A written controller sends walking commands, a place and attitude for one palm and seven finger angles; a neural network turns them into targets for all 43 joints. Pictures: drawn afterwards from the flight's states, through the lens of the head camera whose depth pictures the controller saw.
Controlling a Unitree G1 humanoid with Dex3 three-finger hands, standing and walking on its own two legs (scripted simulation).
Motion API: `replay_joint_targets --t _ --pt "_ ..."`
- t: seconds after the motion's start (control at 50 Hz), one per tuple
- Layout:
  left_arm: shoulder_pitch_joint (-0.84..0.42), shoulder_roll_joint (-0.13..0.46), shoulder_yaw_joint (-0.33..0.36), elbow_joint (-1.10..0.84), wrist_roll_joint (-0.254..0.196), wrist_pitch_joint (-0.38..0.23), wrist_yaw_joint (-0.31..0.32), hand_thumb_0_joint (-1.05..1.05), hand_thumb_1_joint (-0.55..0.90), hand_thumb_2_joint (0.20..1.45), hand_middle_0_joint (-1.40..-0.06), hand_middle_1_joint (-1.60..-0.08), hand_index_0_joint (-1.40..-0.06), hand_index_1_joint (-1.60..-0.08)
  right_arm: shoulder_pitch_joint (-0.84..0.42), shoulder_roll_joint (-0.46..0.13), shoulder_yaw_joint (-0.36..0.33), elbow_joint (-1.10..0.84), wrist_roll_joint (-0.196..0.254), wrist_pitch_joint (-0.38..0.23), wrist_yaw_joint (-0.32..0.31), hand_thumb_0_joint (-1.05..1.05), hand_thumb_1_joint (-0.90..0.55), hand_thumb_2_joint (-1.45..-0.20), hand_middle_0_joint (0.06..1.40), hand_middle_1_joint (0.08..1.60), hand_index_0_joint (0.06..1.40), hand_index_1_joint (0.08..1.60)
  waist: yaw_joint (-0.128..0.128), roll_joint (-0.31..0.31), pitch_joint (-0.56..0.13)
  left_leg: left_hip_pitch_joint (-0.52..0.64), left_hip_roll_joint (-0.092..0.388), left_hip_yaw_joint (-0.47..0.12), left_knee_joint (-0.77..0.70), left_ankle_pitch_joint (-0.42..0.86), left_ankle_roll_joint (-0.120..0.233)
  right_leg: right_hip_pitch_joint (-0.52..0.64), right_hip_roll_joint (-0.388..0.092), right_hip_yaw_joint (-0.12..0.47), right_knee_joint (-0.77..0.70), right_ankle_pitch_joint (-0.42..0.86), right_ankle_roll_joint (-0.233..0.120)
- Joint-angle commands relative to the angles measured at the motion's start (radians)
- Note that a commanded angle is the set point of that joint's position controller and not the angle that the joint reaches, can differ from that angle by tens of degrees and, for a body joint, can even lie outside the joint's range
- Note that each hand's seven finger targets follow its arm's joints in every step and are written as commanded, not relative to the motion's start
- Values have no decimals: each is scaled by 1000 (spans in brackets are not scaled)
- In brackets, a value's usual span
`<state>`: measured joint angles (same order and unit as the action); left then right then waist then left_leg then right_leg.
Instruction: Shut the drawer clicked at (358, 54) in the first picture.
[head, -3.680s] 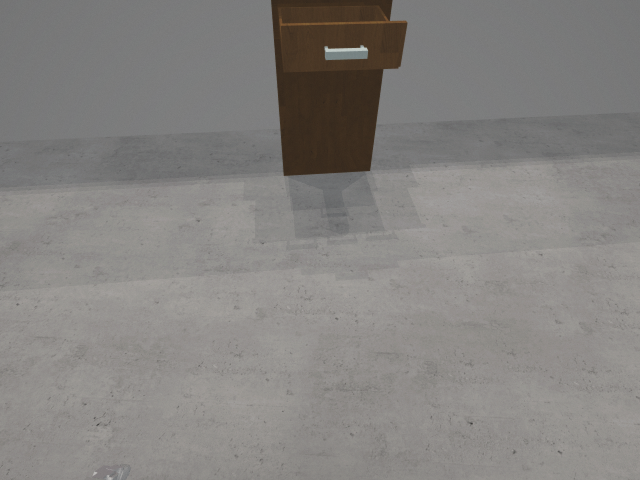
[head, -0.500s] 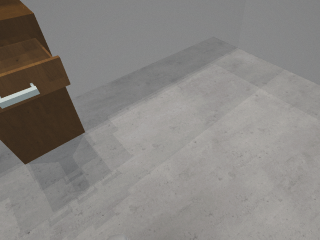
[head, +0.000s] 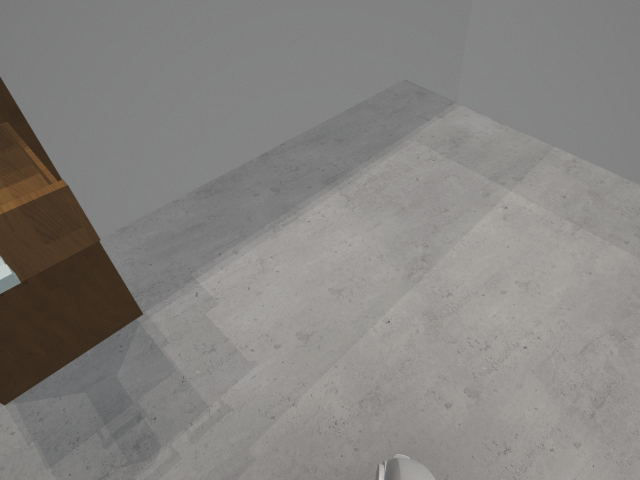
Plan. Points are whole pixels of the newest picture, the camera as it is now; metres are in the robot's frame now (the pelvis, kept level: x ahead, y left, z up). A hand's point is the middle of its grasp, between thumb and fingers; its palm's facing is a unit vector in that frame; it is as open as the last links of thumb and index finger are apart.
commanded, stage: turn to face it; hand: left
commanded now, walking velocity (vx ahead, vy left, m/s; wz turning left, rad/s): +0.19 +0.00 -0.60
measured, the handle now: out of the picture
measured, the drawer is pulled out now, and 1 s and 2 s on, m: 0.30 0.30 0.30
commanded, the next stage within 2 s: take the last steps up to it in 1.54 s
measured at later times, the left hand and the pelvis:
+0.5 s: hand (258, 423) +0.23 +0.11 -0.17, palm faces +0.11 -0.98 -0.14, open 7.3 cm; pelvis +0.11 -0.05 -0.01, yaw +7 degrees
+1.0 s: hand out of the picture +0.12 +0.18 -0.16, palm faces +0.40 -0.86 -0.31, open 7.4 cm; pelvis +0.13 -0.06 -0.01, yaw +23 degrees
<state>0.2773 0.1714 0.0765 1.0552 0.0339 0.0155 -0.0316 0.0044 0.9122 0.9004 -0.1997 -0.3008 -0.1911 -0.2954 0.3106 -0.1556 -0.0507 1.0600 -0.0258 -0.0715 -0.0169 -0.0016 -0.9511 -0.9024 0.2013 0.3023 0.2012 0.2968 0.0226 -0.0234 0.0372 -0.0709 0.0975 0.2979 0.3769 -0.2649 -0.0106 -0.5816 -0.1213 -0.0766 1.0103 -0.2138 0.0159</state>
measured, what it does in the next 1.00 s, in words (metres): walks ahead, turning left: right foot, then left foot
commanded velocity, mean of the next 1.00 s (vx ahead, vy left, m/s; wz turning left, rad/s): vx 0.00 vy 0.00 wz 0.56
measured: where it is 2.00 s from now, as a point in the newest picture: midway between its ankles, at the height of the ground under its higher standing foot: outside the picture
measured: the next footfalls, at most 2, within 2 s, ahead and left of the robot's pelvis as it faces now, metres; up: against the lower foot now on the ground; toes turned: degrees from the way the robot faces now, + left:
right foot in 0.18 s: +0.23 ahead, -0.15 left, +0.00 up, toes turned -12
left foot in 0.60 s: +0.16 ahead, +0.08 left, +0.00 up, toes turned +20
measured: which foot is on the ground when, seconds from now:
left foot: down 0.00-0.16, up 0.18-0.58, down 0.60-1.00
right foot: up 0.00-0.16, down 0.18-0.60, up 0.62-1.00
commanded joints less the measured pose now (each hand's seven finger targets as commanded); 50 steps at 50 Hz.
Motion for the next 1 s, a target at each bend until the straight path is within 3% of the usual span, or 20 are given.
replay_joint_targets --t 0.0,0.06,0.1,0.12,0.14,0.16,0.2,0.22,0.3,0.38,0.48,0.54,0.56,0.58,0.6,0.62,0.66,0.72,0.88,0.98 --pt "-118 15 7 -118 -6 -14 -8 0 900 900 -200 -300 -200 -300 74 -143 -33 -31 0 -4 -1 0 -900 -900 200 300 200 300 -49 166 97 -16 263 -49 -163 254 103 -22 -3 -42 -206 40 0" --pt "-122 21 4 -122 -4 -28 -2 0 900 900 -200 -300 -200 -300 80 -144 -32 -21 -5 6 -3 0 -900 -900 200 300 200 300 -44 172 75 2 263 -29 -52 409 95 97 36 -56 -332 41 -29" --pt "39 50 1 -63 0 -48 13 0 900 900 -200 -300 -200 -300 75 -144 -24 -5 1 13 0 0 -900 -900 200 300 200 300 30 103 -17 -56 217 -23 157 543 65 373 99 -105 -447 114 -46" --pt "157 112 12 -20 3 -65 24 0 900 900 -200 -300 -200 -300 81 -120 -16 2 8 11 7 0 -900 -900 200 300 200 300 88 15 -107 -142 160 -17 336 430 27 570 40 -53 -491 272 -50" --pt "236 230 38 7 5 -82 37 0 900 900 -200 -300 -200 -300 135 -39 -3 -10 23 10 12 0 -900 -900 200 300 200 300 96 -241 -242 -361 23 -24 637 -133 -13 796 -250 272 -508 606 -145" --pt "259 275 31 8 -21 -78 35 0 900 900 -200 -300 -200 -300 131 -57 -3 -26 28 28 0 0 -900 -900 200 300 200 300 81 -185 -282 -367 -9 -178 804 -393 -12 740 -352 317 -565 822 -217" --pt "60 219 17 -44 -19 -69 51 0 900 900 -200 -300 -200 -300 117 -52 -6 -17 25 55 -6 0 -900 -900 200 300 200 300 24 -216 -198 -394 31 -282 896 -312 -18 544 -342 297 -673 490 -202" --pt "-26 177 4 -68 -17 -62 58 0 900 900 -200 -300 -200 -300 98 -57 -7 -5 17 65 -4 0 -900 -900 200 300 200 300 3 -144 -110 -397 55 -288 899 -236 -22 428 -309 217 -700 359 -179" --pt "-150 133 -9 -109 -11 -49 67 0 900 900 -200 -300 -200 -300 131 -35 -6 2 11 104 10 0 -900 -900 200 300 200 300 -64 -111 -60 -328 46 -252 771 -134 -40 252 -253 12 -758 167 -130" --pt "-139 143 4 -126 -9 -28 70 0 900 900 -200 -300 -200 -300 65 -42 -12 -49 4 116 23 0 -900 -900 200 300 200 300 -44 -105 -34 -362 33 -204 650 -141 -43 272 -262 -28 -783 -42 -130" --pt "-121 170 24 -155 -2 -14 74 0 900 900 -200 -300 -200 -300 -19 -52 -21 -125 6 109 34 0 -900 -900 200 300 200 300 -23 -86 -24 -337 26 -174 446 -169 -29 308 -297 -50 -710 -45 -129" --pt "-111 164 27 -170 -15 0 65 0 900 900 -200 -300 -200 -300 33 -92 -33 -137 2 100 34 0 -900 -900 200 300 200 300 -57 1 -59 -173 2 -171 172 -7 -17 250 -241 -126 -512 -71 -59" --pt "-104 125 24 -194 -22 9 59 0 900 900 -200 -300 -200 -300 60 -173 -49 -145 -3 94 32 0 -900 -900 200 300 200 300 -71 226 -46 -134 136 -413 10 22 48 115 -138 -166 -326 -211 5" --pt "-164 78 15 -251 -23 13 49 0 900 900 -200 -300 -200 -300 90 -268 -71 -166 -12 90 23 0 -900 -900 200 300 200 300 -111 423 -5 -150 347 -729 -136 153 179 -52 -6 -145 -80 -427 65" --pt "-222 103 11 -269 -8 19 48 0 900 900 -200 -300 -200 -300 91 -278 -74 -153 -11 85 15 0 -900 -900 200 300 200 300 -122 323 -30 -177 354 -748 -152 78 217 -53 -2 -15 91 -385 49" --pt "-226 89 24 -261 -6 14 43 0 900 900 -200 -300 -200 -300 36 -267 -71 -160 -7 80 7 0 -900 -900 200 300 200 300 -93 280 -50 -174 296 -698 -132 67 192 -87 9 37 171 -300 50" --pt "-140 114 30 -216 -8 10 35 0 900 900 -200 -300 -200 -300 -85 -222 -53 -196 -1 68 1 0 -900 -900 200 300 200 300 -37 188 -69 -132 195 -534 -82 161 148 -66 0 55 181 -159 63" --pt "-101 122 25 -195 -17 12 39 0 900 900 -200 -300 -200 -300 -77 -228 -51 -196 5 62 -2 0 -900 -900 200 300 200 300 -37 144 -112 -49 155 -463 -46 374 155 -15 16 56 104 -143 79" --pt "-120 132 13 -222 -29 15 52 0 900 900 -200 -300 -200 -300 -78 -276 -69 -191 1 91 10 0 -900 -900 200 300 200 300 -63 164 -87 -76 150 -583 -24 340 185 125 64 54 -170 -233 77" --pt "36 168 18 -205 -30 -5 60 0 900 900 -200 -300 -200 -300 -168 -266 -75 -230 12 105 22 0 -900 -900 200 300 200 300 11 128 -118 -279 49 -587 99 211 104 460 74 43 -606 -29 48"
